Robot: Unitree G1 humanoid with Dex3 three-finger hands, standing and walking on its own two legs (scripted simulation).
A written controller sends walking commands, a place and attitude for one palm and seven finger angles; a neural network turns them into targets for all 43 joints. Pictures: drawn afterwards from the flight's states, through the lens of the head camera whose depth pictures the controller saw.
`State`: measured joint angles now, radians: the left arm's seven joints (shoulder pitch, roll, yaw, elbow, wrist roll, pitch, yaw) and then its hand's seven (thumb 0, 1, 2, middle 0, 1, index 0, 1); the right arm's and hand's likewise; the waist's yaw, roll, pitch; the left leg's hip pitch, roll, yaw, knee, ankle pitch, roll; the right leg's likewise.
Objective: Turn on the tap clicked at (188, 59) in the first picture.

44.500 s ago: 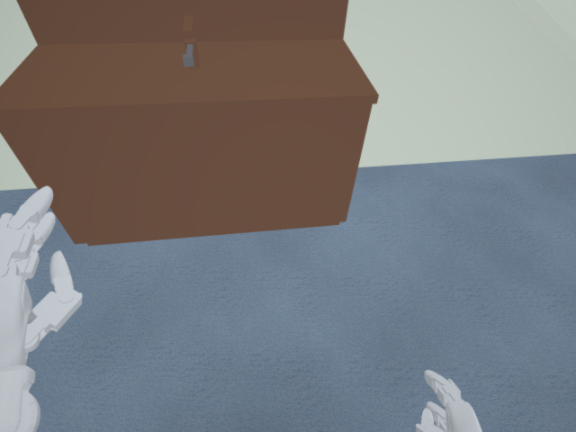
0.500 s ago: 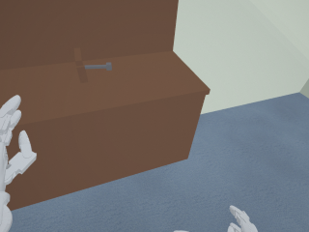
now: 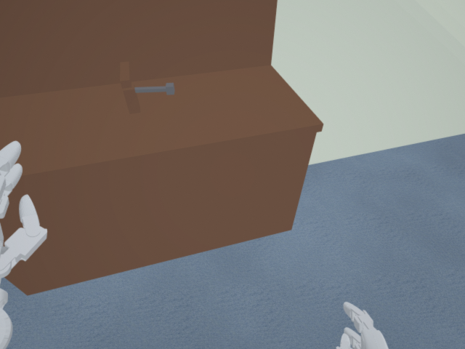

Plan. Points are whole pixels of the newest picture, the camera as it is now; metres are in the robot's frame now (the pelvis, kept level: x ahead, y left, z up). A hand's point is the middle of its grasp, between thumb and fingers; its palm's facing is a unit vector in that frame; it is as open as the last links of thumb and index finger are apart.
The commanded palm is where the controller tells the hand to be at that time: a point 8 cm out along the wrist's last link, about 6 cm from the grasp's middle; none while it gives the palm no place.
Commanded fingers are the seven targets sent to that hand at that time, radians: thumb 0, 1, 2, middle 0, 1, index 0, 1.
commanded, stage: stop stepping back and stand still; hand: left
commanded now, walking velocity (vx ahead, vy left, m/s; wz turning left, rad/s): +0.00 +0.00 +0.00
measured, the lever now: (170, 88) +0.87 +0.23 +0.03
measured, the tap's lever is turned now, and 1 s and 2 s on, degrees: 79 79 79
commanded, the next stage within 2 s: stand and check the lever's angle in 0.20 s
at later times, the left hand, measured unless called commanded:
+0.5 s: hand (61, 219) +0.25 +0.24 +0.17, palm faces +0.39 -0.85 -0.35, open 7.4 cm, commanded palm +0.19 +0.29 +0.19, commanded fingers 0.00 0.90 0.90 -0.20 -0.30 -0.20 -0.30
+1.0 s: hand (45, 213) +0.26 +0.27 +0.17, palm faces +0.39 -0.85 -0.34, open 7.4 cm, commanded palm +0.20 +0.30 +0.19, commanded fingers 0.00 0.90 0.90 -0.20 -0.30 -0.20 -0.30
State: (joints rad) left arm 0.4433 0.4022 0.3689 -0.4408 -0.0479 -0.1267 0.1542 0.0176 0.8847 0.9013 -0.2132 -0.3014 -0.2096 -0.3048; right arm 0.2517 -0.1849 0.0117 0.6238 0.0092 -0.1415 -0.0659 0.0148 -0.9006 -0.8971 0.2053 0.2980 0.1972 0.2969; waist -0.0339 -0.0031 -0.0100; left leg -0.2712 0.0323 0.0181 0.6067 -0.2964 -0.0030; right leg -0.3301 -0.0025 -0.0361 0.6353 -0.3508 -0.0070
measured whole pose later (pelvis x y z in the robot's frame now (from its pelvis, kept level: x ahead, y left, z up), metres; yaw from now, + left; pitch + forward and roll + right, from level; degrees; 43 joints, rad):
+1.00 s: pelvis +0.04 +0.03 +0.02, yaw +0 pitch -1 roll -1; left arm 0.46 0.34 0.30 -0.46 -0.06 -0.12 0.15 0.02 0.89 0.90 -0.21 -0.30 -0.21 -0.30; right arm 0.18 -0.20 0.01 0.60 0.00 -0.07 -0.08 0.02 -0.90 -0.90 0.21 0.30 0.20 0.30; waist 0.01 0.01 0.02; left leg -0.18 0.01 0.03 0.44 -0.25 0.02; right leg -0.19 0.01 -0.03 0.38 -0.18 0.00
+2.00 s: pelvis +0.04 +0.03 +0.02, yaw +0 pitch -1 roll -1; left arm 0.46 0.33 0.29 -0.43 -0.06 -0.12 0.15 0.02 0.89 0.90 -0.21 -0.30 -0.21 -0.30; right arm 0.18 -0.20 0.01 0.61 0.00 -0.06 -0.08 0.02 -0.90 -0.90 0.21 0.30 0.20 0.30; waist 0.02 0.02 0.01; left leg -0.18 0.00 0.04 0.43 -0.24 0.03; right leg -0.19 0.00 -0.02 0.36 -0.16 0.01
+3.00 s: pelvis +0.04 +0.04 +0.02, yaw -1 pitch -1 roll -1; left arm 0.46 0.34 0.30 -0.44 -0.06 -0.12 0.15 0.02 0.89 0.90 -0.21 -0.30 -0.21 -0.30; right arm 0.18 -0.20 0.01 0.61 0.00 -0.05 -0.08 0.02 -0.90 -0.90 0.21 0.30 0.20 0.30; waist 0.02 0.02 0.00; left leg -0.17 0.00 0.04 0.42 -0.24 0.03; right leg -0.18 0.00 -0.02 0.36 -0.16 0.01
